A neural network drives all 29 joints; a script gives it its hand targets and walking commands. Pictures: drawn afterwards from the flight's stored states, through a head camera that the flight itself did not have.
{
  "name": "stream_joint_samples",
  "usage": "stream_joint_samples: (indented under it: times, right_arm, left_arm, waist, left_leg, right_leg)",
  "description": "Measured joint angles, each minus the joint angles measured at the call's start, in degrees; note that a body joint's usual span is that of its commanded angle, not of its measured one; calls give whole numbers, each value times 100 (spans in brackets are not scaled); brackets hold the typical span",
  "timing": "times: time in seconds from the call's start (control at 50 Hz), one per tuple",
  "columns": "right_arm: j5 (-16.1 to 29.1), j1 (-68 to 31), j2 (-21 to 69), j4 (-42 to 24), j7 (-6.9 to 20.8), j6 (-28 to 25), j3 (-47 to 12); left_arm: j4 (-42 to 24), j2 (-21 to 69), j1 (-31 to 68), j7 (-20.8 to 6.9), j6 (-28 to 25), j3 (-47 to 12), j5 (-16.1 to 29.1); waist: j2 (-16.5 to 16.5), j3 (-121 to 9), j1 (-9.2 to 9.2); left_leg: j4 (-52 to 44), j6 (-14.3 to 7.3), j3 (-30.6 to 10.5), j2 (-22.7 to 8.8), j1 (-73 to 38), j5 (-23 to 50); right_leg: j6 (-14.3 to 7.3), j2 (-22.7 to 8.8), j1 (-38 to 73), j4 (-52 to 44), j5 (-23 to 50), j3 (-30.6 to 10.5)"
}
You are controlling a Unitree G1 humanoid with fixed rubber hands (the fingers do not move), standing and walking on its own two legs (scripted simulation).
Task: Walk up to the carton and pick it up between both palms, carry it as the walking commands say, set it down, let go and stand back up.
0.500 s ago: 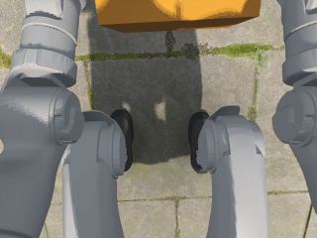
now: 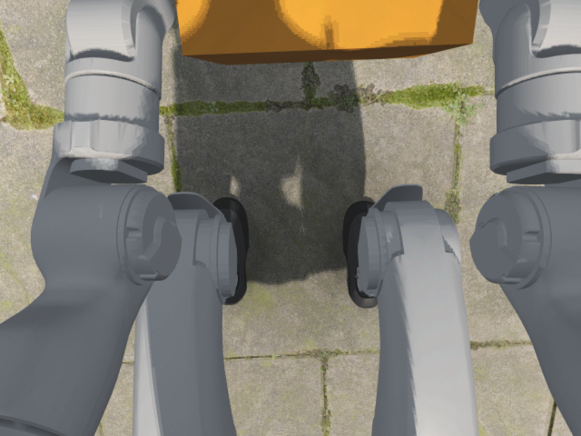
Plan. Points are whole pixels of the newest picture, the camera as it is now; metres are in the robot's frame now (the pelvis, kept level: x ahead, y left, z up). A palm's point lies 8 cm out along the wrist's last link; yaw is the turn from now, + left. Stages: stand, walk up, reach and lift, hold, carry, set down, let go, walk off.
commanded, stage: reach and lift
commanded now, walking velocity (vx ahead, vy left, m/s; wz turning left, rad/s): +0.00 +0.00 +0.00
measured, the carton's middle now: out of the picture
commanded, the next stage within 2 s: none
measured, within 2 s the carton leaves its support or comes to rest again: neither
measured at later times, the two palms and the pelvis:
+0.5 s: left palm out of the picture +0.55 +0.15 -0.08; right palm out of the picture +0.54 -0.19 -0.06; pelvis -0.01 +0.01 +0.05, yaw +0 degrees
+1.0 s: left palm out of the picture +0.53 +0.15 -0.01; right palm out of the picture +0.52 -0.18 +0.00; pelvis -0.02 +0.00 +0.10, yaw -1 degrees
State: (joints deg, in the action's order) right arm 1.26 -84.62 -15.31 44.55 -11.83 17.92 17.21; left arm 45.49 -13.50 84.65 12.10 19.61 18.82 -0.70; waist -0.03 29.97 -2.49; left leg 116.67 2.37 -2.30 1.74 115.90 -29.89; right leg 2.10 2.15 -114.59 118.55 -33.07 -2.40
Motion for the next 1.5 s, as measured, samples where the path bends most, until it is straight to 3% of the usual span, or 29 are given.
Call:
stream_joint_samples:
  times: [0.2,0.38,0.56,0.82,1.5]
  right_arm:
    - [-83,137,157,-287,-73,212,18]
    - [-370,162,272,-446,68,320,304]
    - [-334,428,301,-759,109,482,333]
    - [-471,569,489,-848,66,567,365]
    - [-570,1570,858,-1442,89,718,390]
  left_arm:
    - [-344,77,-160,-30,258,171,-140]
    - [-519,214,-191,-51,359,333,-305]
    - [-843,378,-399,15,532,305,-325]
    - [-949,441,-579,-144,612,519,-499]
    - [-1425,751,-1520,-134,700,402,-444]
  waist:
    - [5,4,49]
    - [54,-3,51]
    - [43,2,19]
    - [17,-6,83]
    - [56,-10,133]
  left_leg:
    - [-410,-6,12,9,-327,164]
    - [-736,-38,-25,44,-597,278]
    - [-1055,-80,-2,22,-950,334]
    - [-1527,-44,-6,6,-1581,401]
    - [-2807,-76,-97,30,-3321,569]
  right_leg:
    - [5,-2,308,-402,176,-23]
    - [25,-45,634,-775,278,12]
    - [62,-30,989,-1127,362,-17]
    - [30,28,1552,-1583,488,-51]
    - [24,8,3332,-2959,703,-16]
